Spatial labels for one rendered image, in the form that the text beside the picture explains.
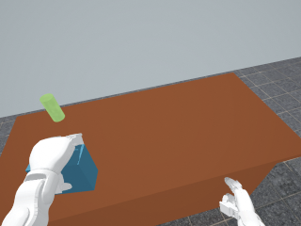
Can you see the table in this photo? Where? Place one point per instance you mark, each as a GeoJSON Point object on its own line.
{"type": "Point", "coordinates": [162, 154]}

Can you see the robot right forearm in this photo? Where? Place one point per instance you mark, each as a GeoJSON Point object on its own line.
{"type": "Point", "coordinates": [248, 218]}

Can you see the sponge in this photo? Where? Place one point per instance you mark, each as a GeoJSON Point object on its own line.
{"type": "Point", "coordinates": [80, 171]}

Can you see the left robot hand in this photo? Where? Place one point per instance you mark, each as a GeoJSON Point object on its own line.
{"type": "Point", "coordinates": [53, 153]}

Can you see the robot left forearm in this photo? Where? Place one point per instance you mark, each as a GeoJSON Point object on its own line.
{"type": "Point", "coordinates": [33, 199]}

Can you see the right robot hand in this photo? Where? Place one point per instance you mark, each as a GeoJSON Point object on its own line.
{"type": "Point", "coordinates": [232, 205]}

